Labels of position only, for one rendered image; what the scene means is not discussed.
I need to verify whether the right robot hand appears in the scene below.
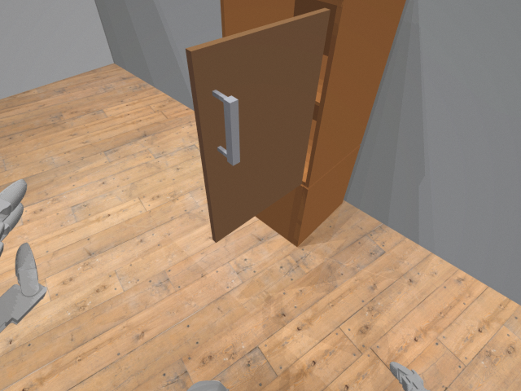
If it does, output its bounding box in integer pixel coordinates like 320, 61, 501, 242
390, 362, 430, 391

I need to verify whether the cupboard door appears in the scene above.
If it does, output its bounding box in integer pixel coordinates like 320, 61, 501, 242
186, 8, 331, 243

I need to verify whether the handle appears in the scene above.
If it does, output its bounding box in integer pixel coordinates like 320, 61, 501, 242
212, 90, 240, 166

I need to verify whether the left robot hand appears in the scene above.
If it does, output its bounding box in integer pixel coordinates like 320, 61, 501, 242
0, 179, 47, 333

